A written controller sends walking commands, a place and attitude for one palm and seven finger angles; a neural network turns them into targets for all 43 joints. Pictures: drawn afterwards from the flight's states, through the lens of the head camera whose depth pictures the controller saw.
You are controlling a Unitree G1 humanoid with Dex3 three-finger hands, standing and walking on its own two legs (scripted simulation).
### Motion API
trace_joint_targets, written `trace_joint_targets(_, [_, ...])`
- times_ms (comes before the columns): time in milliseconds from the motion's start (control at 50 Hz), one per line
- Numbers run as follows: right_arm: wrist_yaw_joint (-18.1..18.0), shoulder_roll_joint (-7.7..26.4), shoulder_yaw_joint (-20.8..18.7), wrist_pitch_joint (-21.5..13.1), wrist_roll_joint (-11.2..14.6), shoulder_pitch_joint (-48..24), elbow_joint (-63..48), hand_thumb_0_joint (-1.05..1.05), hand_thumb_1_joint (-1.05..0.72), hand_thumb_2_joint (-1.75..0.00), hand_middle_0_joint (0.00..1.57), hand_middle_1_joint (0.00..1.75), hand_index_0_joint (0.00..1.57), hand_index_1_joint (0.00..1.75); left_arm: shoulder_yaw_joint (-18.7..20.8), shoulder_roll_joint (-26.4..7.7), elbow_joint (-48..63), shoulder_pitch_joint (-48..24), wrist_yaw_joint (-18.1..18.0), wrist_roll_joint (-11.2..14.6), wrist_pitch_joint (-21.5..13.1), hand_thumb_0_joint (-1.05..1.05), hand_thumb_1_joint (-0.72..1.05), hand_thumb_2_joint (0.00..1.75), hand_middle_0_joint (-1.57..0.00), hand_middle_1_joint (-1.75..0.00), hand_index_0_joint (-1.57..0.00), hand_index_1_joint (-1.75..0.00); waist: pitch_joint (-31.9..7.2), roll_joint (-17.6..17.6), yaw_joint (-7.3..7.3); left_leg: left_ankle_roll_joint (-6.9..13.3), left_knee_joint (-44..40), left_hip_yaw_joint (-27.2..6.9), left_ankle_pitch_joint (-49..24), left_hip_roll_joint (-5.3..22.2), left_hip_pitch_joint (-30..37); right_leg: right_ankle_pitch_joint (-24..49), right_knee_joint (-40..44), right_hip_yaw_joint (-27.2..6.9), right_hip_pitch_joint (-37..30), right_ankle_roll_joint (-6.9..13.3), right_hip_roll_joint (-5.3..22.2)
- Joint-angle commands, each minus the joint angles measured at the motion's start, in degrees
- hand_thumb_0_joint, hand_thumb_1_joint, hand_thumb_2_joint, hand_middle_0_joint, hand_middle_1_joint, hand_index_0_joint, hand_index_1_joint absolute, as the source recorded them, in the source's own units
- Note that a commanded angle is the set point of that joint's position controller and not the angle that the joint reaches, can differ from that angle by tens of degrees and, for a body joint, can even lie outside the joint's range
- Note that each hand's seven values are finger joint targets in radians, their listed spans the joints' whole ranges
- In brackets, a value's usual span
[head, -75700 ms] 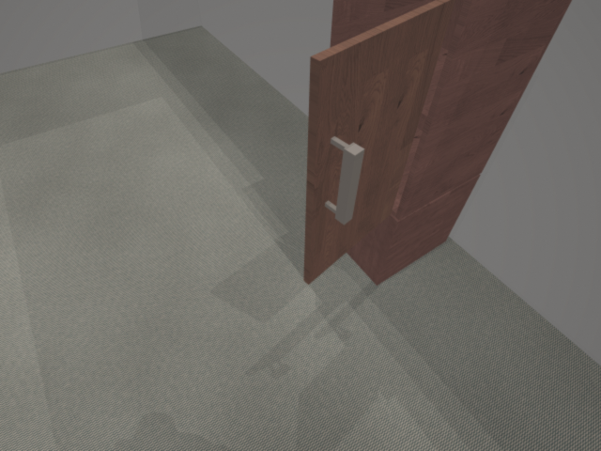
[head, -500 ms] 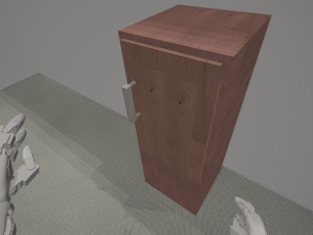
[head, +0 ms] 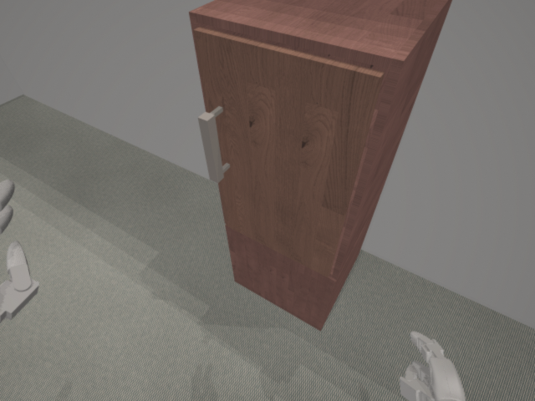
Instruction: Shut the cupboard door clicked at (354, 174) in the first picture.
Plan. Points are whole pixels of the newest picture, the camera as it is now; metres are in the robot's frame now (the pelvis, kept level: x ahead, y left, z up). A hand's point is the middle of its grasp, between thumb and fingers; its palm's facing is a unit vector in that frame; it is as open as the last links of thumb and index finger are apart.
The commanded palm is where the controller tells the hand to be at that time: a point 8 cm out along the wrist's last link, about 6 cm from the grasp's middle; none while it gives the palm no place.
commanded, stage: step back with the hand held close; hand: left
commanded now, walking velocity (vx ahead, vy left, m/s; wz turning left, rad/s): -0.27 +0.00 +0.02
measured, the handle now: (217, 145) +0.64 +0.16 +0.01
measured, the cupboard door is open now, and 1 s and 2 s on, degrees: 0 0 0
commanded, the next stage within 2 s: stop stepping back and stand still in 0.84 s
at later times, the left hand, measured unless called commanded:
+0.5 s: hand out of the picture +0.12 +0.28 +0.17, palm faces +0.51 -0.72 -0.47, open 7.4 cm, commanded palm +0.04 +0.31 +0.18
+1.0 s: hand out of the picture +0.04 +0.28 +0.18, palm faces +0.49 -0.79 -0.37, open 7.4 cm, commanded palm -0.02 +0.31 +0.18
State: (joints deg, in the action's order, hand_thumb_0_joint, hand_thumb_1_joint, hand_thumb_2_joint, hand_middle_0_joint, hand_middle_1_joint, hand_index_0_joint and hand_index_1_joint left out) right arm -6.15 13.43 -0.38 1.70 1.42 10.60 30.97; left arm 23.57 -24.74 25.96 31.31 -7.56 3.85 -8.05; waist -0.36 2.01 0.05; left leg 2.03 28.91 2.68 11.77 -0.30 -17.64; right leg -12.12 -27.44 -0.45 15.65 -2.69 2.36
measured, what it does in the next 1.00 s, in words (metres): walks backwards: left foot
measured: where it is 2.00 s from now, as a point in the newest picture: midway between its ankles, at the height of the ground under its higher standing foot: outside the picture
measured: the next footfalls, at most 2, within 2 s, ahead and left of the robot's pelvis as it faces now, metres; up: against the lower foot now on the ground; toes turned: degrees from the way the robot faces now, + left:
left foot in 0.72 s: +0.00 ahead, +0.11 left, +0.00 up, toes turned +9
right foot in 1.04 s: -0.22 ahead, -0.14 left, +0.00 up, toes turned -1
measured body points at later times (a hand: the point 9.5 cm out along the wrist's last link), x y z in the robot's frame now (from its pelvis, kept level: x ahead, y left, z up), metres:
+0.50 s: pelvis -0.07 +0.00 -0.02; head -0.06 +0.01 +0.43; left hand +0.09 +0.31 +0.19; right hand +0.10 -0.24 -0.09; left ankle +0.04 +0.10 -0.73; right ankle +0.03 -0.14 -0.74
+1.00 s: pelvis -0.16 +0.01 +0.00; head -0.14 +0.04 +0.45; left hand +0.01 +0.32 +0.20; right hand +0.04 -0.19 -0.07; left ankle -0.04 +0.11 -0.74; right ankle -0.24 -0.13 -0.72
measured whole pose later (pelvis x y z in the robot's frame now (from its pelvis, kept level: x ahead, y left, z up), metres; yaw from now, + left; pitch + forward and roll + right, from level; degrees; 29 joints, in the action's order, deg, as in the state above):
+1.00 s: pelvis -0.16 +0.01 +0.00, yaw +1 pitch +3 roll -4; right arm -3.0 7.7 1.4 -7.9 -1.3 9.3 36.3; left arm 25.4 -22.9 31.2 28.1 -9.0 3.8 -13.5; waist -2.4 0.3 1.9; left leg 2.4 27.8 5.7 3.6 6.0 -28.0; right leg -23.5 -31.5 1.4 10.8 -0.7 -2.6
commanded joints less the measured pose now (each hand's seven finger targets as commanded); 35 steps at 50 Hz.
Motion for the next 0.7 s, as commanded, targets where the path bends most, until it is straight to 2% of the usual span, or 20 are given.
trace_joint_targets(0, [-0.46, 7.31, -2.58, -3.39, -0.38, -5.27, -8.96, 0.0, -0.9, -0.9, 0.2, 0.3, 0.2, 0.3, 8.11, -9.06, 10.85, -1.22, -1.68, -0.63, -4.86, 0.0, 0.9, 0.9, -0.2, -0.3, -0.2, -0.3, -5.63, 3.56, 0.36, 1.92, -11.1, -7.37, 8.42, 7.01, -13.46, 7.38, -3.62, -0.33, -12.85, 1.34, -1.19])
trace_joint_targets(60, [-0.3, 7.55, -2.75, -4.38, -0.43, -4.46, -8.68, 0.0, -0.9, -0.9, 0.2, 0.3, 0.2, 0.3, 8.4, -8.9, 10.8, -2.34, -1.96, -1.4, -6.01, 0.0, 0.9, 0.9, -0.2, -0.3, -0.2, -0.3, -3.96, 2.93, 0.09, 2.77, -10.78, -8.0, 20.05, 6.91, -19.4, 2.32, -3.57, -1.78, -12.82, 1.54, -1.12])
trace_joint_targets(80, [-0.4, 7.97, -3.02, -4.75, -0.63, -4.56, -8.57, 0.0, -0.9, -0.9, 0.2, 0.3, 0.2, 0.3, 9.37, -10.15, 11.33, -3.23, -1.99, -1.66, -6.38, 0.0, 0.9, 0.9, -0.2, -0.3, -0.2, -0.3, -3.84, 2.15, 0.11, 2.77, -9.95, -8.16, 21.03, 6.57, -19.57, 0.55, -2.45, -2.59, -11.91, 1.71, -0.98])
trace_joint_targets(100, [-0.28, 7.41, -2.76, -5.08, -0.52, -4.09, -8.52, 0.0, -0.9, -0.9, 0.2, 0.3, 0.2, 0.3, 7.88, -8.72, 12.11, -3.82, -1.98, -1.75, -6.71, 0.0, 0.9, 0.9, -0.2, -0.3, -0.2, -0.3, -3.64, 1.59, -0.2, 2.66, -8.74, -7.99, 21.84, 6.31, -19.06, -2.25, -1.77, -3.03, -10.07, 2.0, -0.35])
trace_joint_targets(180, [-0.4, 7.82, -2.97, -6.72, -1.31, -3.66, -7.37, 0.0, -0.9, -0.9, 0.2, 0.3, 0.2, 0.3, 8.26, -9.58, 12.78, -6.09, -2.63, -2.2, -7.84, 0.0, 0.9, 0.9, -0.2, -0.3, -0.2, -0.3, -2.27, 1.41, -0.42, 2.15, -6.29, -8.23, 23.08, 5.58, -16.57, -11.49, 1.84, -4.95, -3.11, 2.81, 0.3])
trace_joint_targets(260, [-0.27, 7.23, -2.63, -7.93, -1.45, -2.97, -6.47, 0.0, -0.9, -0.9, 0.2, 0.3, 0.2, 0.3, 7.37, -8.75, 13.8, -6.67, -3.31, -2.36, -8.7, 0.0, 0.9, 0.9, -0.2, -0.3, -0.2, -0.3, -2.93, 2.43, -0.55, 1.95, -5.7, -8.66, 22.48, 5.58, -15.34, -12.55, 1.7, -5.13, -1.3, 3.14, 0.23])
trace_joint_targets(280, [-0.45, 7.56, -2.86, -8.33, -1.53, -2.96, -6.11, 0.0, -0.9, -0.9, 0.2, 0.3, 0.2, 0.3, 8.47, -9.94, 13.82, -6.54, -3.44, -2.48, -9.02, 0.0, 0.9, 0.9, -0.2, -0.3, -0.2, -0.3, -3.25, 3.16, -0.5, 2.0, -6.75, -9.3, 23.31, 5.88, -15.49, -12.47, 1.29, -4.73, -1.86, 2.98, -0.34])
trace_joint_targets(320, [-0.29, 7.2, -2.6, -8.75, -1.48, -2.82, -6.09, 0.0, -0.9, -0.9, 0.2, 0.3, 0.2, 0.3, 8.09, -9.01, 14.15, -5.54, -3.51, -2.41, -9.32, 0.0, 0.9, 0.9, -0.2, -0.3, -0.2, -0.3, -3.76, 3.52, -0.45, 2.25, -7.9, -10.22, 22.89, 6.61, -16.71, -9.08, -1.18, -4.14, -3.61, 2.89, -1.15])
trace_joint_targets(380, [-0.23, 7.82, -3.01, -9.3, -1.64, -3.47, -5.9, 0.0, -0.9, -0.9, 0.2, 0.3, 0.2, 0.3, 10.45, -10.37, 13.94, -4.15, -3.4, -2.68, -10.05, 0.0, 0.9, 0.9, -0.2, -0.3, -0.2, -0.3, -5.13, 6.59, -0.15, 3.42, -11.0, -12.13, 25.94, 8.75, -22.72, -2.85, -7.02, -3.35, -10.37, 2.15, -3.29])
trace_joint_targets(420, [-0.06, 7.81, -3.09, -9.37, -1.56, -3.46, -6.14, 0.0, -0.9, -0.9, 0.2, 0.3, 0.2, 0.3, 10.43, -9.22, 13.18, -3.52, -3.05, -2.92, -10.37, 0.0, 0.9, 0.9, -0.2, -0.3, -0.2, -0.3, -4.9, 7.81, -0.03, 4.51, -12.49, -13.29, 30.22, 10.86, -29.26, -0.77, -12.42, -3.25, -15.13, 1.79, -4.53])
trace_joint_targets(480, [0.2, 8.04, -3.78, -9.42, -1.59, -3.83, -6.34, 0.0, -0.9, -0.9, 0.2, 0.3, 0.2, 0.3, 12.77, -10.88, 12.13, -2.92, -2.58, -3.29, -10.71, 0.0, 0.9, 0.9, -0.2, -0.3, -0.2, -0.3, -4.75, 7.07, 0.07, 4.95, -9.83, -12.2, 32.67, 11.32, -33.28, 0.4, -14.67, -5.25, -16.37, 2.16, -4.66])
trace_joint_targets(500, [0.42, 7.17, -3.67, -9.31, -1.34, -3.64, -6.52, 0.0, -0.9, -0.9, 0.2, 0.3, 0.2, 0.3, 11.96, -9.78, 12.26, -2.34, -2.38, -3.05, -10.68, 0.0, 0.9, 0.9, -0.2, -0.3, -0.2, -0.3, -4.53, 4.24, -0.01, 4.31, -6.44, -10.28, 31.64, 9.76, -32.33, -0.65, -12.85, -7.57, -13.77, 2.9, -3.29])
trace_joint_targets(520, [0.64, 6.68, -3.89, -9.22, -1.2, -3.35, -6.71, 0.0, -0.9, -0.9, 0.2, 0.3, 0.2, 0.3, 11.97, -10.13, 12.83, -2.08, -2.3, -2.79, -10.57, 0.0, 0.9, 0.9, -0.2, -0.3, -0.2, -0.3, -4.0, -0.14, -0.17, 2.82, -0.75, -7.29, 29.82, 7.16, -28.39, -3.66, -7.68, -12.02, -7.42, 4.31, -0.58])
trace_joint_targets(560, [1.58, 5.25, -3.71, -8.61, -1.48, -2.26, -5.23, 0.0, -0.9, -0.9, 0.2, 0.3, 0.2, 0.3, 10.5, -10.28, 14.72, -3.27, -2.71, -1.85, -9.91, 0.0, 0.9, 0.9, -0.2, -0.3, -0.2, -0.3, -3.65, -8.77, -0.63, -0.99, 13.93, -3.39, 21.71, 2.08, -14.73, -14.89, 6.25, -23.33, 10.45, 8.92, 8.95])
trace_joint_targets(580, [1.99, 5.14, -3.86, -7.95, -1.9, -1.51, -3.59, 0.0, -0.9, -0.9, 0.2, 0.3, 0.2, 0.3, 10.6, -11.48, 15.83, -5.07, -3.37, -1.64, -9.54, 0.0, 0.9, 0.9, -0.2, -0.3, -0.2, -0.3, -4.68, -11.96, -0.9, -2.49, 21.91, -1.77, 15.83, 0.36, -6.43, -16.68, 11.76, -26.47, 17.54, 11.28, 13.63])
trace_joint_targets(600, [2.43, 3.86, -3.36, -7.31, -1.86, -1.87, -2.97, 0.0, -0.9, -0.9, 0.2, 0.3, 0.2, 0.3, 8.83, -10.85, 16.34, -5.77, -3.69, -1.73, -9.06, 0.0, 0.9, 0.9, -0.2, -0.3, -0.2, -0.3, -6.18, -14.99, -1.14, -2.68, 26.64, -1.9, 13.95, 0.3, -2.83, -15.34, 13.21, -24.08, 18.65, 11.8, 15.22])
trace_joint_targets(620, [2.33, 3.88, -3.22, -7.13, -1.85, -2.05, -3.32, 0.0, -0.9, -0.9, 0.2, 0.3, 0.2, 0.3, 9.1, -11.3, 16.59, -6.92, -3.82, -1.81, -8.86, 0.0, 0.9, 0.9, -0.2, -0.3, -0.2, -0.3, -6.11, -15.79, -1.19, -2.35, 26.29, -2.33, 13.96, 0.51, -1.53, -12.87, 12.57, -21.66, 18.89, 11.09, 14.31])
trace_joint_targets(640, [2.01, 3.65, -3.02, -7.12, -1.88, -2.4, -3.45, 0.0, -0.9, -0.9, 0.2, 0.3, 0.2, 0.3, 9.19, -11.37, 16.28, -7.54, -3.85, -1.9, -8.67, 0.0, 0.9, 0.9, -0.2, -0.3, -0.2, -0.3, -4.98, -15.59, -1.09, -2.06, 21.32, -2.34, 13.56, 0.83, -0.26, -10.22, 11.13, -18.54, 18.69, 9.77, 12.27])
trace_joint_targets(660, [1.66, 3.93, -2.83, -7.16, -1.71, -2.18, -3.22, 0.0, -0.9, -0.9, 0.2, 0.3, 0.2, 0.3, 9.15, -11.32, 16.25, -8.47, -3.81, -1.99, -8.79, 0.0, 0.9, 0.9, -0.2, -0.3, -0.2, -0.3, -4.18, -13.51, -1.5, -1.66, 12.18, -2.34, 11.82, 0.98, 2.02, -7.97, 8.2, -15.3, 18.59, 7.81, 9.84])
trace_joint_targets(680, [0.98, 5.01, -3.1, -7.4, -1.64, -2.65, -3.03, 0.0, -0.9, -0.9, 0.2, 0.3, 0.2, 0.3, 8.93, -11.44, 16.48, -10.05, -3.69, -1.85, -9.05, 0.0, 0.9, 0.9, -0.2, -0.3, -0.2, -0.3, -2.02, -6.67, -1.91, -0.65, 1.74, -3.7, 11.4, 2.0, 1.84, -8.08, 3.68, -11.98, 18.82, 5.59, 5.93])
